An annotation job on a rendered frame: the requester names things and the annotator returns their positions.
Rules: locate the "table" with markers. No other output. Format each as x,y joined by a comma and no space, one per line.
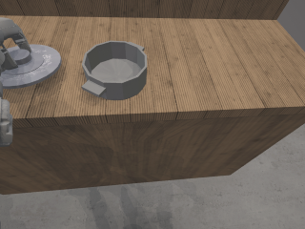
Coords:
225,82

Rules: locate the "robot left upper arm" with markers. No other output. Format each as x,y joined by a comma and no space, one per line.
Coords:
6,119

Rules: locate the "pot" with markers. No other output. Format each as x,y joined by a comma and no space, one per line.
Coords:
115,70

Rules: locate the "robot left hand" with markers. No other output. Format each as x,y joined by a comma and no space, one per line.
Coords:
12,30

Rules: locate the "lid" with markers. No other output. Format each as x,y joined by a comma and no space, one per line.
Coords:
45,62

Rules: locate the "knob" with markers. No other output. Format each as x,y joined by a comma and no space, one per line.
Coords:
21,56

